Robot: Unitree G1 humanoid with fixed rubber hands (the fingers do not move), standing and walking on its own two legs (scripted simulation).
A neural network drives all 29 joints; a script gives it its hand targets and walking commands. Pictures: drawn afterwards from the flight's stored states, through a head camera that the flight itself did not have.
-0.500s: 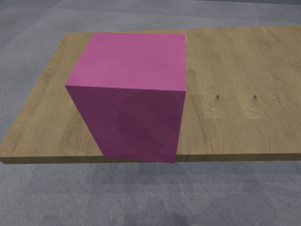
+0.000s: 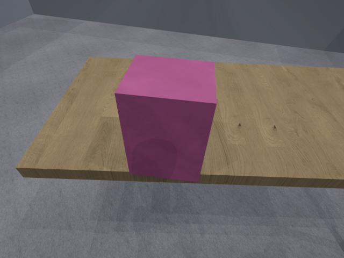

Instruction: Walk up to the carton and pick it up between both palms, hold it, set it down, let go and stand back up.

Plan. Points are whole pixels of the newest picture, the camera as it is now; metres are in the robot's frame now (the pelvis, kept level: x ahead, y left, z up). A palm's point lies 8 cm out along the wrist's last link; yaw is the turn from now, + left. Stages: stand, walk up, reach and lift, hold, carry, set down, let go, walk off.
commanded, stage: walk up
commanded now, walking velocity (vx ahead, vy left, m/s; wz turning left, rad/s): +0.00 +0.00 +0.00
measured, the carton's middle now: (168, 121) +0.43 +0.05 +0.11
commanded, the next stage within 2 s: none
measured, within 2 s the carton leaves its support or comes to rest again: neither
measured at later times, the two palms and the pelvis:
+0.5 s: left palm out of the picture -0.02 +0.19 -0.15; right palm out of the picture -0.01 -0.23 -0.15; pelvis -0.01 -0.01 +0.00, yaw +0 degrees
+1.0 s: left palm out of the picture -0.06 +0.29 -0.15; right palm out of the picture +0.04 -0.20 -0.15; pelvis -0.02 +0.05 -0.01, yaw +1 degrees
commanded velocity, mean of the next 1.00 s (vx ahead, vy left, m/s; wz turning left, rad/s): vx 0.00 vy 0.04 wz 0.00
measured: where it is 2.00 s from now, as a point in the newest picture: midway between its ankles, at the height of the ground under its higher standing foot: outside the picture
